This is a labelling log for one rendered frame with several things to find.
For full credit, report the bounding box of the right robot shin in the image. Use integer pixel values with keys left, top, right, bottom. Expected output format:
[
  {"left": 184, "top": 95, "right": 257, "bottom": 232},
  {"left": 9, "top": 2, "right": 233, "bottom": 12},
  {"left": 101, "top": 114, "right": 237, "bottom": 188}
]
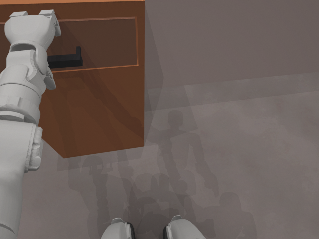
[{"left": 170, "top": 215, "right": 182, "bottom": 223}]

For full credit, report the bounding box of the robot left upper arm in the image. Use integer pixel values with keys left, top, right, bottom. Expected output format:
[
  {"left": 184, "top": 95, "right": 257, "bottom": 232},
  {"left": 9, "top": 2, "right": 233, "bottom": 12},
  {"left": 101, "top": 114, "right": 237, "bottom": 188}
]
[{"left": 0, "top": 120, "right": 44, "bottom": 239}]

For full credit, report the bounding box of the drawer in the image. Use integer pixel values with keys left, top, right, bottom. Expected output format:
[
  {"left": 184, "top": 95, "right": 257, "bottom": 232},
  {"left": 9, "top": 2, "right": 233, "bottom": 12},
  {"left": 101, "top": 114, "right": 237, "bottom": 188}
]
[{"left": 0, "top": 17, "right": 137, "bottom": 74}]

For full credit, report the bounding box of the left robot forearm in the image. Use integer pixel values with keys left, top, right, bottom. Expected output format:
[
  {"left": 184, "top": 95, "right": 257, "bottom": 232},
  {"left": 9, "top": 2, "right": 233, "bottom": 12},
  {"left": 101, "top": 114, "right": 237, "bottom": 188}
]
[{"left": 0, "top": 40, "right": 47, "bottom": 127}]

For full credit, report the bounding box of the left robot hand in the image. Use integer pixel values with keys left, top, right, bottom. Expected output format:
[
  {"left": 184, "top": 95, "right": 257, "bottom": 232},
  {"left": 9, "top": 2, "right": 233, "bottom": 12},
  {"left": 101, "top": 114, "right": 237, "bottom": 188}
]
[{"left": 4, "top": 10, "right": 61, "bottom": 90}]

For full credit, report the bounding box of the cabinet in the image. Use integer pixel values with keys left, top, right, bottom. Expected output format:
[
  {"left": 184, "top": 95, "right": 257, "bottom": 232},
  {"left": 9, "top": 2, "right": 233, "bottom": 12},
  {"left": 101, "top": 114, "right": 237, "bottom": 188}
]
[{"left": 0, "top": 0, "right": 145, "bottom": 158}]

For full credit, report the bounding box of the handle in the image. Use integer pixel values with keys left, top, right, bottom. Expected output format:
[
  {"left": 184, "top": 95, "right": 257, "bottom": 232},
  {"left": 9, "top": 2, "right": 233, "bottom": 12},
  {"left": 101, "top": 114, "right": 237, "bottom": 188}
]
[{"left": 47, "top": 46, "right": 83, "bottom": 69}]

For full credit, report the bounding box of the robot right thigh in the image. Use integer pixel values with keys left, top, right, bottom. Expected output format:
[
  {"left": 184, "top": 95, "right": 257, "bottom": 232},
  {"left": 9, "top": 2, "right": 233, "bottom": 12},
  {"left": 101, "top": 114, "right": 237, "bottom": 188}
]
[{"left": 166, "top": 219, "right": 206, "bottom": 239}]

